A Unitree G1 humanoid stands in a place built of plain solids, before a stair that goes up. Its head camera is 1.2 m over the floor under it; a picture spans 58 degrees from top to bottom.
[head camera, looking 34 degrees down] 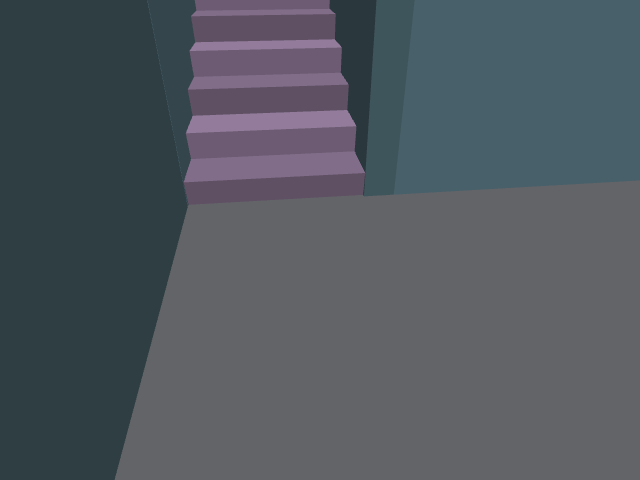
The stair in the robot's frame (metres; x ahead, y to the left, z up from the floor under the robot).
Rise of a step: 0.17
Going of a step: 0.30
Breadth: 1.00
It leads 7 degrees to the left of straight ahead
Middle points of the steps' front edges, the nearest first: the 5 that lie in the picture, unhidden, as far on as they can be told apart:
2.18 0.24 0.15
2.47 0.28 0.31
2.77 0.31 0.48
3.07 0.35 0.65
3.37 0.39 0.81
